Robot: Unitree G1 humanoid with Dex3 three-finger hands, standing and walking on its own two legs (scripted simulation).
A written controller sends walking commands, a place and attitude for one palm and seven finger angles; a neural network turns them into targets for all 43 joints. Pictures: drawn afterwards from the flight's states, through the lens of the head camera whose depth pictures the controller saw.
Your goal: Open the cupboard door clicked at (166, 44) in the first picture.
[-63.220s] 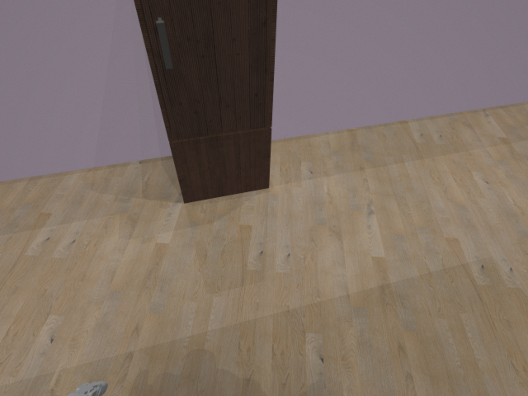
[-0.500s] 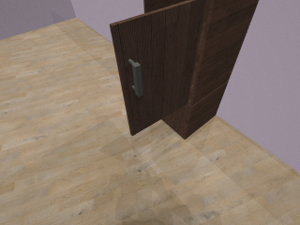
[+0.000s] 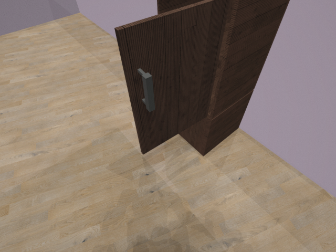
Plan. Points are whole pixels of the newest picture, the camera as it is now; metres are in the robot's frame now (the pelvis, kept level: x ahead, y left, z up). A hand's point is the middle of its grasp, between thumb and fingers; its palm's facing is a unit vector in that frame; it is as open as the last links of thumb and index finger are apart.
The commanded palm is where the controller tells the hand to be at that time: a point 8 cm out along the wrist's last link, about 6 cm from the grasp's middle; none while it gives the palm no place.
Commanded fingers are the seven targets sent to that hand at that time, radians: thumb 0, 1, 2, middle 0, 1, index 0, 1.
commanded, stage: look to check the result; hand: left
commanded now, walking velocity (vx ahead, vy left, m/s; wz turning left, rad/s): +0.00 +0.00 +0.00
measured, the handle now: (145, 90) +0.58 +0.11 +0.04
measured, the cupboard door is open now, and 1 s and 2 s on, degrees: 86 86 86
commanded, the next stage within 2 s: stand and wait in 0.30 s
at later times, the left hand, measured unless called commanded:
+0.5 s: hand out of the picture +0.10 +0.23 -0.15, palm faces -0.02 -0.94 -0.33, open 7.4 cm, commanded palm none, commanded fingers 0.00 0.90 0.90 -0.20 -0.30 -0.20 -0.30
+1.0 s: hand out of the picture +0.09 +0.24 -0.16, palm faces -0.04 -0.95 -0.32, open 7.4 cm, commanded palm none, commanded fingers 0.00 0.90 0.90 -0.20 -0.30 -0.20 -0.30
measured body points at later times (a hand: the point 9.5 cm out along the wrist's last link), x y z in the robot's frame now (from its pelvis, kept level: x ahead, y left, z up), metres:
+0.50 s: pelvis +0.02 -0.01 +0.00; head +0.04 -0.02 +0.45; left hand +0.10 +0.28 -0.13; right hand +0.08 -0.29 -0.15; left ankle +0.00 +0.13 -0.75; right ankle +0.00 -0.09 -0.75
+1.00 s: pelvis +0.02 +0.00 +0.00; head +0.03 -0.01 +0.45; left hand +0.10 +0.29 -0.13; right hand +0.07 -0.28 -0.14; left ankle +0.00 +0.13 -0.75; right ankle +0.00 -0.09 -0.75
